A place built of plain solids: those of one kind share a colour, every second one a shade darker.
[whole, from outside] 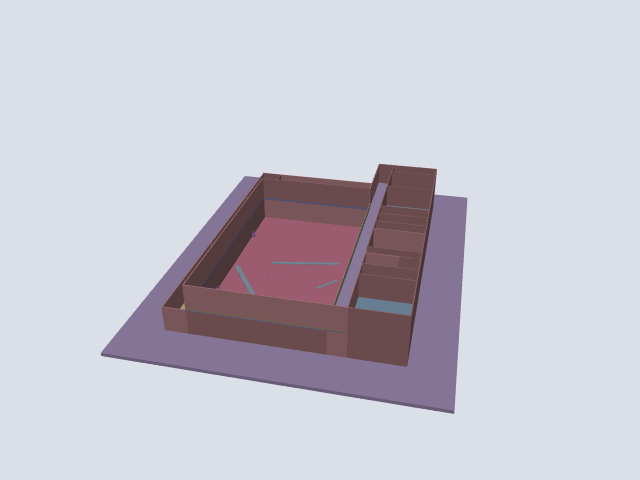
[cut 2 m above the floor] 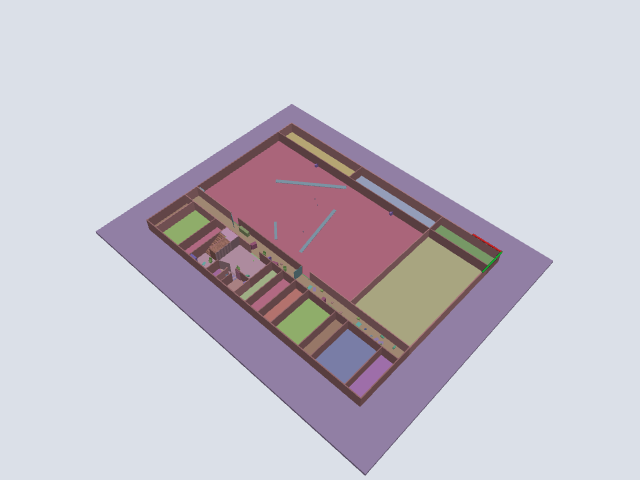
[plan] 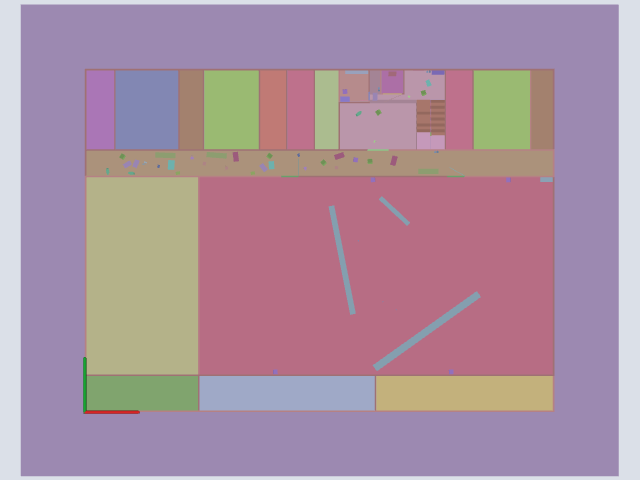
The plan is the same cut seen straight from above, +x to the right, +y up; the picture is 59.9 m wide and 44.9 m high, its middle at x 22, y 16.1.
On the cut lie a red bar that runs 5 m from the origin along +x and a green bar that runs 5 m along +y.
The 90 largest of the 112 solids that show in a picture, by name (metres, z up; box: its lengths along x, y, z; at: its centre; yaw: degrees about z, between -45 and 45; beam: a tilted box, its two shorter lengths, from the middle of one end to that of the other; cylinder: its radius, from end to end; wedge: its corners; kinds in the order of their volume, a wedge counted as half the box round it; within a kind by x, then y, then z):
{
 "under_1": {"box": [55.94, 44.12, 0.5], "at": [21.97, 16.06, -0.66]},
 "wall_1": {"box": [0.16, 3.22, 3.79], "at": [0.08, 1.77, 1.59]},
 "wall_2": {"box": [0.16, 18.47, 3.79], "at": [0.08, 12.74, 1.59]},
 "wall_3": {"box": [0.16, 2.47, 3.63], "at": [0.08, 23.21, 5.61]},
 "wall_4": {"box": [0.16, 2.34, 3.79], "at": [0.08, 23.28, 1.59]},
 "wall_5": {"box": [0.16, 7.38, 7.72], "at": [0.08, 28.27, 3.56]},
 "wall_6": {"box": [0.13, 7.38, 7.72], "at": [2.81, 28.27, 3.56]},
 "wall_7": {"box": [10.72, 0.16, 3.63], "at": [5.36, 21.9, 5.61]},
 "wall_8": {"box": [0.13, 7.38, 7.72], "at": [8.81, 28.27, 3.56]},
 "wall_9": {"box": [18.38, 0.13, 3.79], "at": [9.19, 22.05, 1.59]},
 "wall_10": {"box": [0.16, 18.31, 3.63], "at": [10.64, 12.66, 5.61]},
 "wall_11": {"box": [0.13, 3.22, 3.79], "at": [10.65, 1.77, 1.59]},
 "wall_12": {"box": [0.13, 18.47, 3.79], "at": [10.65, 12.74, 1.59]},
 "wall_13": {"box": [0.13, 7.38, 3.79], "at": [11.1, 28.27, 1.59]},
 "wall_14": {"box": [26.44, 0.13, 3.79], "at": [13.22, 24.52, 1.59]},
 "wall_15": {"box": [29.42, 0.13, 3.63], "at": [14.71, 24.52, 5.61]},
 "wall_16": {"box": [0.13, 7.38, 7.72], "at": [16.34, 28.27, 3.56]},
 "wall_17": {"box": [0.13, 7.38, 7.72], "at": [18.89, 28.27, 3.56]},
 "wall_18": {"box": [0.13, 7.38, 7.72], "at": [21.48, 28.27, 3.56]},
 "wall_19": {"box": [43.94, 0.16, 3.79], "at": [21.97, 0.08, 1.59]},
 "wall_20": {"box": [43.94, 0.13, 3.79], "at": [21.97, 3.44, 1.59]},
 "wall_21": {"box": [43.94, 0.16, 7.72], "at": [21.97, 32.04, 3.56]},
 "wall_22": {"box": [0.13, 4.31, 3.79], "at": [23.8, 26.73, 1.59]},
 "wall_23": {"box": [0.13, 7.38, 3.63], "at": [23.8, 28.27, 5.61]},
 "wall_24": {"box": [0.13, 2.94, 3.79], "at": [23.8, 30.49, 1.59]},
 "wall_25": {"box": [2.92, 0.13, 3.79], "at": [25.2, 28.95, 1.59]},
 "wall_26": {"box": [0.13, 2.0, 3.79], "at": [26.59, 30.96, 1.59]},
 "wall_27": {"box": [13.93, 0.13, 3.79], "at": [26.94, 22.05, 1.59]},
 "wall_28": {"box": [0.13, 3.22, 3.79], "at": [27.18, 1.77, 1.59]},
 "wall_29": {"box": [33.38, 0.16, 3.63], "at": [27.25, 3.43, 5.61]},
 "wall_30": {"box": [0.13, 2.13, 3.79], "at": [27.7, 30.89, 1.59]},
 "wall_31": {"box": [0.13, 7.38, 3.63], "at": [29.2, 28.27, 5.61]},
 "wall_32": {"box": [0.13, 2.13, 3.79], "at": [29.84, 30.89, 1.59]},
 "wall_33": {"box": [0.13, 1.81, 3.63], "at": [30.95, 30.11, 5.61]},
 "wall_34": {"box": [0.17, 4.63, 3.63], "at": [30.96, 26.89, 5.61]},
 "wall_35": {"box": [0.13, 7.38, 7.72], "at": [33.73, 28.27, 3.56]},
 "wall_36": {"box": [15.5, 0.13, 3.79], "at": [36.19, 24.52, 1.59]},
 "wall_37": {"box": [0.13, 7.38, 7.72], "at": [36.31, 28.27, 3.56]},
 "wall_38": {"box": [13.21, 0.13, 3.63], "at": [37.34, 24.52, 5.61]},
 "wall_39": {"box": [8.43, 0.13, 3.79], "at": [39.73, 22.05, 1.59]},
 "wall_40": {"box": [0.13, 7.38, 3.79], "at": [41.7, 28.27, 1.59]},
 "wall_41": {"box": [0.16, 3.22, 3.79], "at": [43.86, 1.77, 1.59]},
 "wall_42": {"box": [0.16, 18.47, 3.79], "at": [43.86, 12.74, 1.59]},
 "wall_43": {"box": [0.16, 20.94, 3.63], "at": [43.86, 13.98, 5.61]},
 "wall_44": {"box": [0.16, 2.34, 3.79], "at": [43.86, 23.28, 1.59]},
 "wall_45": {"box": [0.16, 7.38, 7.72], "at": [43.86, 28.27, 3.56]},
 "floor_court_1": {"box": [33.06, 18.47, 0.5], "at": [27.25, 12.74, -0.25]},
 "floor_studio_1": {"box": [10.43, 18.47, 0.6], "at": [5.38, 12.74, -0.2]},
 "floor_corridor_1": {"box": [43.62, 2.34, 0.5], "at": [21.97, 23.28, -0.25]},
 "stair_1": {"box": [1.25, 3.04, 2.42], "at": [31.68, 27.69, 0.91]},
 "stair_2": {"box": [1.25, 2.21, 2.88], "at": [31.68, 28.11, 1.14]},
 "stair_3": {"box": [1.25, 1.1, 3.48], "at": [31.68, 28.66, 1.44]},
 "stair_4": {"box": [1.25, 0.55, 3.79], "at": [31.68, 28.93, 1.59]},
 "stair_5": {"box": [1.25, 0.55, 1.97], "at": [33.03, 26.17, 0.68]},
 "stair_6": {"box": [1.25, 0.83, 1.82], "at": [33.03, 26.31, 0.61]},
 "stair_7": {"box": [1.25, 1.1, 1.66], "at": [33.03, 26.45, 0.53]},
 "stair_8": {"box": [1.25, 1.66, 1.36], "at": [33.03, 26.73, 0.38]},
 "stair_9": {"box": [1.25, 1.93, 1.21], "at": [33.03, 26.86, 0.3]},
 "stair_10": {"box": [1.25, 2.21, 1.06], "at": [33.03, 27.0, 0.23]},
 "stair_11": {"box": [1.25, 2.48, 0.91], "at": [33.03, 27.14, 0.15]},
 "stair_12": {"box": [1.25, 2.76, 0.75], "at": [33.03, 27.28, 0.08]},
 "stair_13": {"box": [1.25, 3.04, 0.6], "at": [33.03, 27.42, 0.0]},
 "stair_14": {"box": [1.25, 3.31, 0.45], "at": [33.03, 27.55, -0.07]},
 "floor_changing_1": {"box": [5.12, 7.38, 0.5], "at": [13.72, 28.27, -0.25]},
 "floor_changing_2": {"box": [5.26, 7.38, 0.5], "at": [39.01, 28.27, -0.25]},
 "floor_kit_store_1": {"box": [16.53, 3.22, 0.5], "at": [35.52, 1.77, -0.25]},
 "floor_mat_store_1": {"box": [16.4, 3.22, 0.5], "at": [18.92, 1.77, -0.25]},
 "floor_foyer_1": {"box": [0.98, 2.26, 0.5], "at": [27.15, 30.83, -0.25]},
 "floor_foyer_2": {"box": [7.14, 4.31, 0.5], "at": [27.44, 26.73, -0.25]},
 "floor_foyer_3": {"box": [7.0, 0.49, 0.5], "at": [30.16, 29.45, -0.25]},
 "floor_foyer_4": {"box": [3.76, 2.26, 0.5], "at": [31.78, 30.83, -0.25]},
 "floor_store_1": {"box": [5.87, 7.38, 0.5], "at": [5.82, 28.27, -0.25]},
 "floor_studio_store_1": {"box": [10.43, 3.22, 0.6], "at": [5.38, 1.77, -0.2]},
 "floor_wc_1": {"box": [2.46, 7.38, 0.5], "at": [20.18, 28.27, -0.25]},
 "floor_wc_2": {"box": [2.46, 7.38, 0.5], "at": [35.02, 28.27, -0.25]},
 "upper_floor_gallery_1": {"box": [43.62, 2.47, 0.16], "at": [21.97, 23.21, 3.71]},
 "floor_showers_1": {"box": [2.15, 7.38, 0.5], "at": [9.96, 28.27, -0.25]},
 "floor_showers_2": {"box": [2.01, 7.38, 0.5], "at": [42.77, 28.27, -0.25]},
 "floor_escape_1": {"box": [2.59, 7.38, 0.5], "at": [1.46, 28.27, -0.25]},
 "floor_first_aid_room_1": {"box": [2.41, 7.38, 0.5], "at": [17.61, 28.27, -0.25]},
 "upper_floor_1": {"box": [7.4, 7.38, 0.16], "at": [40.08, 28.27, 3.71]},
 "stair_landing_1": {"box": [1.25, 1.59, 2.27], "at": [31.68, 25.38, 0.84]},
 "stair_landing_2": {"box": [1.36, 1.32, 2.27], "at": [32.98, 25.24, 0.84]},
 "floor_wc_acc_1": {"box": [2.2, 7.38, 0.5], "at": [22.64, 28.27, -0.25]},
 "floor_reception_1": {"box": [2.66, 2.94, 0.5], "at": [25.2, 30.49, -0.25]},
 "stair_guard_1": {"box": [33.06, 0.08, 0.98], "at": [27.25, 22.02, 4.28]},
 "wall_band_1": {"box": [33.38, 0.13, 0.31], "at": [27.25, 3.44, 3.63]},
 "wall_band_2": {"box": [0.16, 18.47, 0.31], "at": [43.86, 12.74, 3.63]},
 "floor_lobby_1": {"box": [2.01, 2.13, 0.5], "at": [28.77, 30.89, -0.25]},
 "trophy_cabinet_1": {"box": [1.18, 0.4, 1.9], "at": [33.05, 31.75, 0.95]}
}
